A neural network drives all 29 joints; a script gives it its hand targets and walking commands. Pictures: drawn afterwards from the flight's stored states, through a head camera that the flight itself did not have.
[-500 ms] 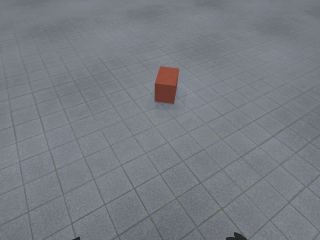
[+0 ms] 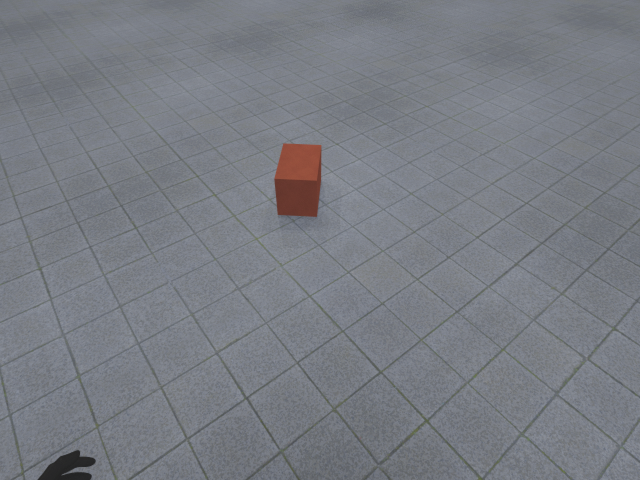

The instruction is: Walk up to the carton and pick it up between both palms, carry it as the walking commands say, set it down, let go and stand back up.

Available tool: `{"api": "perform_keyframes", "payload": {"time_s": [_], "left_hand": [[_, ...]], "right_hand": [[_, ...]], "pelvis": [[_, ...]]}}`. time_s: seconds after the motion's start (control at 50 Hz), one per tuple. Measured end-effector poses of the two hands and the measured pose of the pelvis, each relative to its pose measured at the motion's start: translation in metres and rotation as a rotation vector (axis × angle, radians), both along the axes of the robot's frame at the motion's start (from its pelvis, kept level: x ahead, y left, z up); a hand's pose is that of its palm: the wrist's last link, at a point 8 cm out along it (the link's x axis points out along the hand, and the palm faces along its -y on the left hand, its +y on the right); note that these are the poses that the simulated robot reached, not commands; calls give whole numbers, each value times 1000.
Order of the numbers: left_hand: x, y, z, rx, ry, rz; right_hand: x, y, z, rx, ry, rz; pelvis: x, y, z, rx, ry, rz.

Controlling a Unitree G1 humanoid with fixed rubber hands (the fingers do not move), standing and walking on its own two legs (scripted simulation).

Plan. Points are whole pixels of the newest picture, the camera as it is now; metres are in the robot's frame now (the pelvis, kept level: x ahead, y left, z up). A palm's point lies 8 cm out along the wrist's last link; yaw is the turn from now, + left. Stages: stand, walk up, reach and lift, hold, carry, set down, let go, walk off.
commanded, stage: walk up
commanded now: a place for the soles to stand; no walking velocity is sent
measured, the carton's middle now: (299, 179) +1.60 +0.01 -0.65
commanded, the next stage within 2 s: none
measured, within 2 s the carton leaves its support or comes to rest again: neither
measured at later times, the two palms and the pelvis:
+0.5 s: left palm out of the picture +0.18 +0.36 -0.08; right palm (459, 290) +0.42 -0.24 -0.03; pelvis +0.20 +0.02 -0.01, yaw +3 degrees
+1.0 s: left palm (127, 241) +0.56 +0.32 -0.03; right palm (470, 262) +0.52 -0.31 -0.07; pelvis +0.42 +0.00 -0.01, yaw +0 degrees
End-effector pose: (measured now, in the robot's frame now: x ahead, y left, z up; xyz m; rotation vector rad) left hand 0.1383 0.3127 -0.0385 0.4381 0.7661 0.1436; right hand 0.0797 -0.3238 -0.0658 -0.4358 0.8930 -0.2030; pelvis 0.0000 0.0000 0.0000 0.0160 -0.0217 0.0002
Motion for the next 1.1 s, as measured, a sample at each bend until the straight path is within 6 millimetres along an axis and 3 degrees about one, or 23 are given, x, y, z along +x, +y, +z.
{"api": "perform_keyframes", "payload": {"time_s": [0.04,0.1,0.22,0.32,0.38,0.44,0.48,0.52,0.58,0.66,0.74,0.82,0.88,0.92,0.96,1.1], "left_hand": [[17,0,8,48,-34,-28],[19,0,12,104,-28,-6],[4,-5,17,109,55,72],[-4,2,8,79,154,134],[0,13,-2,63,221,166],[15,27,-16,45,271,194],[34,38,-30,34,293,202],[61,45,-44,17,297,199],[122,45,-49,-13,239,151],[215,32,-36,-46,135,35],[294,15,-19,-47,80,-77],[363,2,-3,-8,28,-140],[408,-3,4,44,-35,-148],[425,-1,6,79,-66,-121],[429,4,8,105,-56,-83],[415,33,11,129,61,47]], "right_hand": [[9,-20,-1,-17,8,2],[48,-24,3,4,-36,43],[138,7,18,88,-125,174],[210,36,30,127,-163,241],[257,53,37,124,-195,270],[305,71,42,101,-223,293],[334,78,41,66,-244,303],[350,79,36,20,-250,295],[346,69,32,-12,-198,222],[324,50,34,-37,-110,135],[315,31,33,-43,-50,69],[326,11,20,-25,-9,20],[350,0,0,-2,18,16],[374,0,-11,17,23,24],[406,6,-13,40,2,49],[532,42,12,87,-87,203]], "pelvis": [[11,-11,-6,-12,-9,2],[26,-19,-6,-13,-14,5],[65,-21,9,-26,-22,19],[104,-14,15,-31,-29,28],[133,-6,14,-34,-33,34],[166,5,8,-35,-31,42],[190,16,-2,-30,-26,42],[208,25,-11,-20,-28,48],[231,30,-11,-9,-44,48],[265,31,0,2,-53,33],[300,28,6,8,-51,6],[338,18,4,7,-50,-15],[371,5,-8,-2,-44,-19],[387,0,-15,-9,-41,-17],[402,-1,-14,-17,-43,-8],[458,8,2,-28,-33,23]]}}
